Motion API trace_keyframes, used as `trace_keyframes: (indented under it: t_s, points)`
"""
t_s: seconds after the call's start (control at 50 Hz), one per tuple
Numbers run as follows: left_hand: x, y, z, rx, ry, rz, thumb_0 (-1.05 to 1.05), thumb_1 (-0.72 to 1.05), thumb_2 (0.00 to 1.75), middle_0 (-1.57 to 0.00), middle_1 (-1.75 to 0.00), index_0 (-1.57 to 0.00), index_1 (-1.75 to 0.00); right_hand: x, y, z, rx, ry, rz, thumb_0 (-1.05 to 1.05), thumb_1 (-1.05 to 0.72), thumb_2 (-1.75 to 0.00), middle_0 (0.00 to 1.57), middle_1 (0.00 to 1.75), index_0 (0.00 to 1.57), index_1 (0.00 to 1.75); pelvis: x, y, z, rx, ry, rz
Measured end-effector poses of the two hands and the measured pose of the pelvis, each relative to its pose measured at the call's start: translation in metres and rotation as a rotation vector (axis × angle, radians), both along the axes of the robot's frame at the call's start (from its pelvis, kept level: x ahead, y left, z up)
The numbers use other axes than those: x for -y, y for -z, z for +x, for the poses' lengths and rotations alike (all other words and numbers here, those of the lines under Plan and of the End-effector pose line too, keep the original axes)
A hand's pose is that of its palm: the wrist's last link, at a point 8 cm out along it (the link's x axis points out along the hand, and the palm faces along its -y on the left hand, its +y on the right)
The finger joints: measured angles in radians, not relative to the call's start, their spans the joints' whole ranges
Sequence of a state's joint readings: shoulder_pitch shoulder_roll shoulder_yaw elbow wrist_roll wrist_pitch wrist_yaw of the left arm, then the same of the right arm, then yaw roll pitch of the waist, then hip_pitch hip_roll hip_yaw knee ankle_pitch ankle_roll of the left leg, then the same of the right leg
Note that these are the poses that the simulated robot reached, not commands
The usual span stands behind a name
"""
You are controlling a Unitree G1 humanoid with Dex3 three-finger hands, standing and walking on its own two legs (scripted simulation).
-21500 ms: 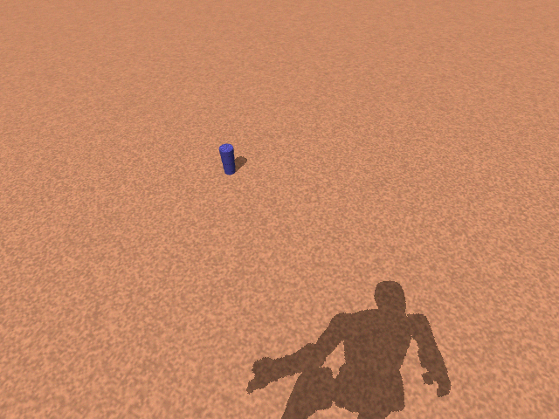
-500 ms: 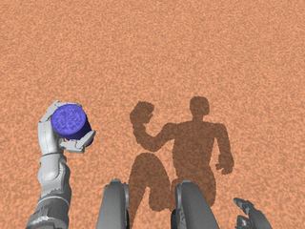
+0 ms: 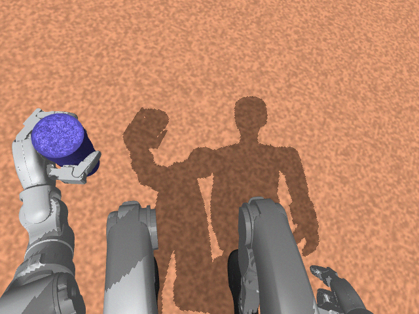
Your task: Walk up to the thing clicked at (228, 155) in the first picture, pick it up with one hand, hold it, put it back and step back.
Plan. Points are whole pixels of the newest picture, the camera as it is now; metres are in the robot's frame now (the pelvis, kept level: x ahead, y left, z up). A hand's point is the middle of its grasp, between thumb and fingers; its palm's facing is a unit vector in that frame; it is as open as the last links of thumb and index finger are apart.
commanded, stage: crouch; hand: left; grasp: from the side
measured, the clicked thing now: (73, 151) +0.42 +0.25 -0.07
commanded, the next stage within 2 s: lower in 0.64 s
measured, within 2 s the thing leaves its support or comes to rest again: rests again in 1.88 s
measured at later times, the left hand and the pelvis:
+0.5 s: hand (82, 160) +0.42 +0.26 -0.15, palm faces +0.26 -0.96 -0.04, open 9.5 cm; pelvis +0.00 +0.00 -0.07, yaw -3 degrees
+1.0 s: hand (90, 168) +0.43 +0.26 -0.21, palm faces +0.27 -0.96 -0.03, open 9.5 cm; pelvis +0.00 +0.01 -0.09, yaw -7 degrees
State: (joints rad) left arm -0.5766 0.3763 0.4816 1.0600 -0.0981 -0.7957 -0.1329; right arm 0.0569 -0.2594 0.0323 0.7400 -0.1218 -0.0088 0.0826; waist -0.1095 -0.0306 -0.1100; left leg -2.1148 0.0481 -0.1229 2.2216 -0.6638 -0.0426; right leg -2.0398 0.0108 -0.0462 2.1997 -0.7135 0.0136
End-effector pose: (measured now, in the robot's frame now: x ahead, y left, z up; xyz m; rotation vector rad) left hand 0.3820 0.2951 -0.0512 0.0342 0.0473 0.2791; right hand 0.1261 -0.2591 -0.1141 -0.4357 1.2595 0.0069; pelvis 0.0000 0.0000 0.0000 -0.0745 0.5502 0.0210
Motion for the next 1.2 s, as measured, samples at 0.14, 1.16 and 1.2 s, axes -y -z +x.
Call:
trace_keyframes:
  t_s: [0.14,1.16,1.2]
  points:
    - [-0.003,0.031,0.008,-0.003,0.005,-0.003,-0.01,-0.32,1.09,-0.74,-1.01,-0.76,-1.01,0.003,0.027,-0.015,-0.034,-0.001,-0.018,0.0,-0.92,-0.92,0.2,0.3,0.2,0.3,-0.001,0.029,-0.003,0.021,0.009,-0.009]
    - [-0.014,0.177,0.012,-0.044,0.002,-0.033,-0.01,-0.33,1.09,-0.75,-1.0,-0.77,-1.01,0.004,0.048,-0.006,-0.135,-0.269,-0.189,0.0,-0.93,-0.91,0.21,0.3,0.2,0.3,-0.012,0.098,-0.004,0.194,0.077,-0.122]
    - [-0.015,0.181,0.014,-0.043,-0.005,-0.035,-0.01,-0.33,1.09,-0.75,-1.0,-0.77,-1.01,0.005,0.046,-0.006,-0.14,-0.284,-0.2,0.0,-0.93,-0.91,0.21,0.3,0.2,0.3,-0.012,0.099,-0.004,0.202,0.08,-0.129]
